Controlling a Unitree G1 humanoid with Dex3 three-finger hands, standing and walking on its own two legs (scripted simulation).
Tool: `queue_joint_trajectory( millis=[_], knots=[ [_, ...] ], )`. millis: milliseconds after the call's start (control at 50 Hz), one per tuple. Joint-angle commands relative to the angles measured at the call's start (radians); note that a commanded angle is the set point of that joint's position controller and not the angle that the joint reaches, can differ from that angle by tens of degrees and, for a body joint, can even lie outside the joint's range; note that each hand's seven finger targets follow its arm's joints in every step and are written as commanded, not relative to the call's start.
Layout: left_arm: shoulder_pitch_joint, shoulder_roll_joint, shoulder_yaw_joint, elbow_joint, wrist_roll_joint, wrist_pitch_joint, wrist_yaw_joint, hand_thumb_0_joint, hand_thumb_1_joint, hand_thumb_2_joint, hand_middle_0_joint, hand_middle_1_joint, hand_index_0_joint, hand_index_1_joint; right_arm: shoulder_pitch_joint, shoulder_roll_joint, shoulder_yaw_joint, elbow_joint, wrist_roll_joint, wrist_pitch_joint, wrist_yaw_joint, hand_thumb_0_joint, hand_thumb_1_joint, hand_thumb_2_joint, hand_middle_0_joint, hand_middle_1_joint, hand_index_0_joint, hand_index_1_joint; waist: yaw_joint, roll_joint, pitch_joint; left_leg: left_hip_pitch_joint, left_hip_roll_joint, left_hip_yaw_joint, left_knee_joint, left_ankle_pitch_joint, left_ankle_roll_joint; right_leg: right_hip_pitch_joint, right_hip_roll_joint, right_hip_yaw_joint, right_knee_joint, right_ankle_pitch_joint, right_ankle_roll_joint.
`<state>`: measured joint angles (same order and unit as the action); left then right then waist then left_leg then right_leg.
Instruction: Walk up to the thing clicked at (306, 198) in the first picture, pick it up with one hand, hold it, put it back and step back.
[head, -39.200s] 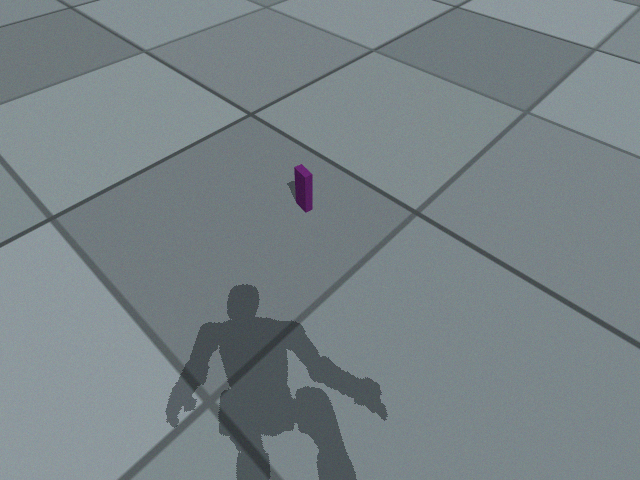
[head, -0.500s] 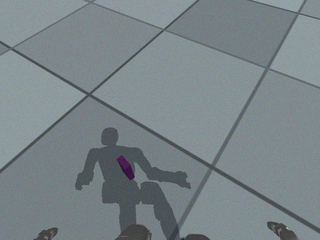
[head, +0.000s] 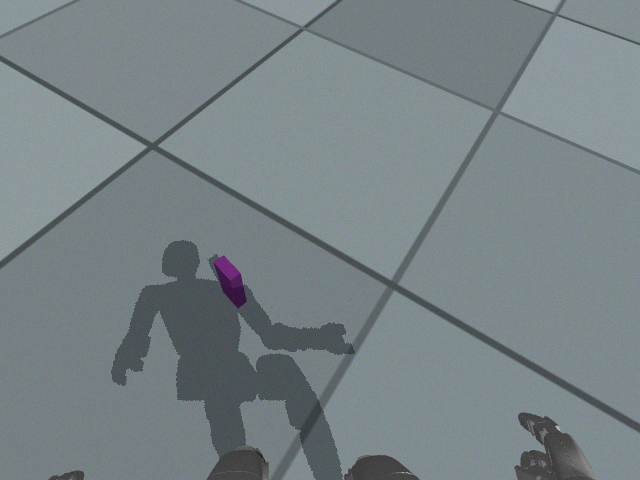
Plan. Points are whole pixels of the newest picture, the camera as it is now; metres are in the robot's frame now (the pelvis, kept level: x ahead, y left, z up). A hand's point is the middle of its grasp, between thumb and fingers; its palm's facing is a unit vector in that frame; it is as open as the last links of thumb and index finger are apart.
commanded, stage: step back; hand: left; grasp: from the side
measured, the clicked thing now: (231, 283) +0.67 +0.23 -0.66
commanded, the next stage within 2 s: none
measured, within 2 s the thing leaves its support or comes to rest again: neither
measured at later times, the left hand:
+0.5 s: hand out of the picture -0.03 +0.24 -0.15, palm faces +0.06 -0.92 -0.38, open 7.4 cm
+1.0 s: hand out of the picture -0.28 +0.18 -0.13, palm faces +0.02 -0.90 -0.45, open 7.4 cm
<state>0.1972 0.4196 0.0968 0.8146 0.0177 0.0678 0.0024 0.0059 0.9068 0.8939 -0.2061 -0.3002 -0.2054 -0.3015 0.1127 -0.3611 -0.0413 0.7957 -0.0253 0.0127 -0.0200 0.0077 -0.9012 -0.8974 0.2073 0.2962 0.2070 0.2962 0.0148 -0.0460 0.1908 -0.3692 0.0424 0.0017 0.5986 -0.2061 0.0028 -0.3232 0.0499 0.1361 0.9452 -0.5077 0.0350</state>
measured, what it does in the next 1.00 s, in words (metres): walks backwards: right foot, then left foot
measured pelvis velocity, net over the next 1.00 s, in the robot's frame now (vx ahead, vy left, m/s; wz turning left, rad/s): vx -0.32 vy -0.10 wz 0.02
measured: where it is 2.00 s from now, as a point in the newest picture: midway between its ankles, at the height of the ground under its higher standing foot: outside the picture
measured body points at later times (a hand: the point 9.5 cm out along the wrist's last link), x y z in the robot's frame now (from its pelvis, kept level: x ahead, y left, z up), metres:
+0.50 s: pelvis -0.16 -0.03 -0.01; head -0.10 -0.01 +0.44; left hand -0.03 +0.29 -0.12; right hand -0.07 -0.34 -0.12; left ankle -0.16 +0.08 -0.73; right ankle -0.07 -0.14 -0.71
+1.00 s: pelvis -0.32 -0.10 +0.00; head -0.28 -0.13 +0.45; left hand -0.28 +0.22 -0.10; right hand -0.20 -0.41 -0.13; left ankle -0.32 +0.06 -0.65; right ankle -0.31 -0.21 -0.73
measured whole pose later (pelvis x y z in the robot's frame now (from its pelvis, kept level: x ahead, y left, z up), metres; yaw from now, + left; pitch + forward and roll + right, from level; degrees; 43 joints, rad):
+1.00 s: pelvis -0.32 -0.10 +0.00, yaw +1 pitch -1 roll +3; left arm 0.25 0.36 0.06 0.88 0.04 0.04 0.00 0.01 0.90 0.89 -0.21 -0.30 -0.21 -0.30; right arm 0.15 -0.41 -0.05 0.85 0.00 0.06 -0.02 0.01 -0.91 -0.90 0.20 0.30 0.20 0.30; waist 0.03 0.02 0.12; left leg -0.50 -0.10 -0.13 1.12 -0.46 0.00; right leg -0.29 -0.03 0.04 0.64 -0.33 -0.02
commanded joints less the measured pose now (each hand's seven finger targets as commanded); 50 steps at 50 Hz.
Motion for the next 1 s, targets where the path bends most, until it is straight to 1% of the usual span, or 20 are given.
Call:
queue_joint_trajectory(
  millis=[0,40,60,80,100,180,240,320,400,440,460,540,660,760,780,800,820,840,900,980],
  knots=[
    [0.085,0.122,0.043,-0.042,0.005,-0.039,0.004,0.0,0.9,0.9,-0.2,-0.3,-0.2,-0.3,0.013,-0.294,-0.089,-0.068,-0.002,0.0,-0.015,0.0,-0.9,-0.9,0.2,0.3,0.2,0.3,-0.016,0.26,-0.296,0.234,0.183,-0.193,-0.048,0.314,0.201,0.054,-0.031,-0.1,-0.36,0.122,-0.023],
    [0.16,0.14,0.052,0.007,0.014,-0.044,0.002,0.0,0.9,0.9,-0.2,-0.3,-0.2,-0.3,-0.019,-0.278,-0.079,-0.074,0.015,0.016,-0.01,0.0,-0.9,-0.9,0.2,0.3,0.2,0.3,0.02,0.218,-0.297,0.078,0.128,-0.158,0.009,0.174,0.129,0.21,-0.029,-0.117,-0.531,0.3,-0.061],
    [0.148,0.197,0.066,-0.008,0.028,-0.048,0.0,0.0,0.9,0.9,-0.2,-0.3,-0.2,-0.3,-0.015,-0.236,-0.068,-0.085,0.022,0.019,-0.009,0.0,-0.9,-0.9,0.2,0.3,0.2,0.3,0.015,0.075,-0.268,-0.073,0.041,-0.135,0.119,-0.008,0.079,0.236,-0.133,0.087,-0.56,0.256,-0.096],
    [0.084,0.305,0.09,-0.046,0.027,-0.046,-0.003,0.0,0.9,0.9,-0.2,-0.3,-0.2,-0.3,-0.035,-0.187,-0.058,-0.109,0.03,0.017,-0.017,0.0,-0.9,-0.9,0.2,0.3,0.2,0.3,0.028,-0.206,-0.2,-0.224,-0.147,-0.074,0.302,-0.318,0.018,0.123,-0.325,0.345,-0.638,0.213,-0.211],
    [0.003,0.371,0.098,-0.089,0.036,-0.044,0.003,0.0,0.9,0.9,-0.2,-0.3,-0.2,-0.3,-0.043,-0.237,-0.078,-0.094,0.021,0.019,-0.033,0.0,-0.9,-0.9,0.2,0.3,0.2,0.3,0.057,-0.271,-0.154,-0.128,-0.118,-0.135,0.534,-0.427,-0.008,-0.103,-0.472,0.487,-0.685,0.218,-0.345],
    [-0.147,0.189,0.061,-0.118,0.026,-0.05,0.015,0.0,0.9,0.9,-0.2,-0.3,-0.2,-0.3,0.091,-0.209,-0.061,-0.011,0.031,0.009,-0.022,0.0,-0.9,-0.9,0.2,0.3,0.2,0.3,-0.055,-0.116,-0.134,-0.136,-0.174,-0.159,0.611,-0.263,0.005,0.002,-0.232,0.057,-0.528,0.55,-0.206],
    [-0.029,0.165,0.052,-0.118,0.034,-0.049,0.02,0.0,0.9,0.9,-0.2,-0.3,-0.2,-0.3,0.075,-0.198,-0.045,-0.02,0.025,-0.004,-0.027,0.0,-0.9,-0.9,0.2,0.3,0.2,0.3,0.019,-0.115,-0.177,-0.17,-0.162,-0.118,0.482,-0.281,-0.018,0.168,-0.211,0.055,-0.472,0.637,-0.216],
    [-0.007,0.17,0.053,-0.129,0.029,-0.036,0.035,0.0,0.9,0.9,-0.2,-0.3,-0.2,-0.3,0.082,-0.184,-0.046,-0.031,0.009,-0.015,-0.023,0.0,-0.9,-0.9,0.2,0.3,0.2,0.3,0.036,-0.164,-0.249,-0.11,-0.075,-0.068,0.163,-0.309,-0.013,0.314,-0.286,0.097,-0.408,0.738,-0.244],
    [-0.053,0.152,0.029,-0.156,0.004,-0.008,0.02,0.0,0.9,0.9,-0.2,-0.3,-0.2,-0.3,0.183,-0.206,-0.069,0.014,-0.009,-0.021,-0.017,0.0,-0.9,-0.9,0.2,0.3,0.2,0.3,-0.005,-0.072,-0.282,0.175,-0.053,-0.05,-0.216,0.076,0.024,0.12,-0.213,0.043,-0.262,0.537,-0.146],
    [-0.035,0.111,0.024,-0.159,-0.008,-0.006,0.021,0.0,0.9,0.9,-0.2,-0.3,-0.2,-0.3,0.095,-0.366,-0.097,-0.019,-0.024,-0.018,-0.012,0.0,-0.9,-0.9,0.2,0.3,0.2,0.3,0.013,0.251,-0.247,0.229,0.301,-0.485,-0.258,0.272,0.2,-0.203,0.043,-0.081,0.019,-0.081,-0.063],
    [-0.086,0.163,0.044,-0.157,0.004,-0.004,0.032,0.0,0.9,0.9,-0.2,-0.3,-0.2,-0.3,0.078,-0.418,-0.11,-0.039,-0.016,-0.022,-0.014,0.0,-0.9,-0.9,0.2,0.3,0.2,0.3,-0.044,0.292,-0.233,0.051,0.422,-0.604,-0.281,0.257,0.325,-0.116,0.009,0.041,0.214,-0.17,-0.052],
    [-0.002,0.158,0.049,-0.087,-0.007,-0.002,0.015,0.0,0.9,0.9,-0.2,-0.3,-0.2,-0.3,-0.028,-0.264,-0.069,-0.051,-0.02,-0.026,-0.025,0.0,-0.9,-0.9,0.2,0.3,0.2,0.3,0.038,0.134,-0.174,0.057,0.197,-0.219,-0.194,0.328,0.214,-0.146,0.056,0.077,0.371,0.019,-0.055],
    [-0.004,0.136,0.031,-0.081,0.005,-0.026,0.007,0.0,0.9,0.9,-0.2,-0.3,-0.2,-0.3,0.051,-0.268,-0.077,-0.045,-0.014,-0.006,-0.015,0.0,-0.9,-0.9,0.2,0.3,0.2,0.3,-0.038,0.236,-0.228,0.278,0.196,-0.214,-0.147,0.23,0.252,-0.145,0.001,-0.03,0.02,-0.017,0.007],
    [0.14,0.131,0.03,0.016,0.004,-0.047,0.01,0.0,0.9,0.9,-0.2,-0.3,-0.2,-0.3,-0.012,-0.296,-0.074,-0.055,0.002,0.031,-0.005,0.0,-0.9,-0.9,0.2,0.3,0.2,0.3,0.022,0.264,-0.338,0.21,0.148,-0.128,0.007,0.276,0.174,0.142,-0.026,-0.165,-0.554,0.226,-0.036],
    [0.139,0.157,0.037,0.035,0.016,-0.047,0.011,0.0,0.9,0.9,-0.2,-0.3,-0.2,-0.3,-0.019,-0.261,-0.064,-0.057,0.01,0.037,-0.001,0.0,-0.9,-0.9,0.2,0.3,0.2,0.3,0.016,0.205,-0.297,0.077,0.102,-0.112,0.061,0.147,0.121,0.182,-0.052,-0.108,-0.564,0.271,-0.056],
    [0.134,0.242,0.059,0.02,0.031,-0.049,0.012,0.0,0.9,0.9,-0.2,-0.3,-0.2,-0.3,-0.028,-0.206,-0.05,-0.08,0.015,0.034,-0.002,0.0,-0.9,-0.9,0.2,0.3,0.2,0.3,0.026,-0.018,-0.249,-0.132,-0.025,-0.088,0.184,-0.103,0.06,0.185,-0.194,0.148,-0.56,0.244,-0.11],
    [0.054,0.347,0.082,-0.024,0.032,-0.04,0.011,0.0,0.9,0.9,-0.2,-0.3,-0.2,-0.3,-0.056,-0.185,-0.054,-0.106,0.017,0.031,-0.018,0.0,-0.9,-0.9,0.2,0.3,0.2,0.3,0.053,-0.202,-0.186,-0.187,-0.147,-0.1,0.382,-0.386,0.002,-0.019,-0.411,0.374,-0.641,0.211,-0.269],
    [-0.023,0.377,0.082,-0.061,0.032,-0.045,0.019,0.0,0.9,0.9,-0.2,-0.3,-0.2,-0.3,-0.049,-0.234,-0.079,-0.087,0.014,0.034,-0.028,0.0,-0.9,-0.9,0.2,0.3,0.2,0.3,0.055,-0.228,-0.112,-0.119,-0.085,-0.173,0.541,-0.419,-0.01,-0.218,-0.511,0.513,-0.711,0.169,-0.355],
    [-0.137,0.212,0.039,-0.065,0.026,-0.061,0.026,0.0,0.9,0.9,-0.2,-0.3,-0.2,-0.3,0.04,-0.226,-0.06,-0.008,0.024,0.029,-0.013,0.0,-0.9,-0.9,0.2,0.3,0.2,0.3,-0.051,-0.052,-0.106,-0.123,-0.153,-0.172,0.614,-0.269,0.002,-0.065,-0.274,0.063,-0.506,0.562,-0.222],
    [0.038,0.202,0.042,-0.037,0.039,-0.077,0.03,0.0,0.9,0.9,-0.2,-0.3,-0.2,-0.3,0.01,-0.193,-0.041,-0.016,0.013,0.01,-0.01,0.0,-0.9,-0.9,0.2,0.3,0.2,0.3,0.048,-0.096,-0.192,-0.189,-0.126,-0.112,0.43,-0.259,-0.021,0.198,-0.228,0.064,-0.465,0.466,-0.194]
  ],
)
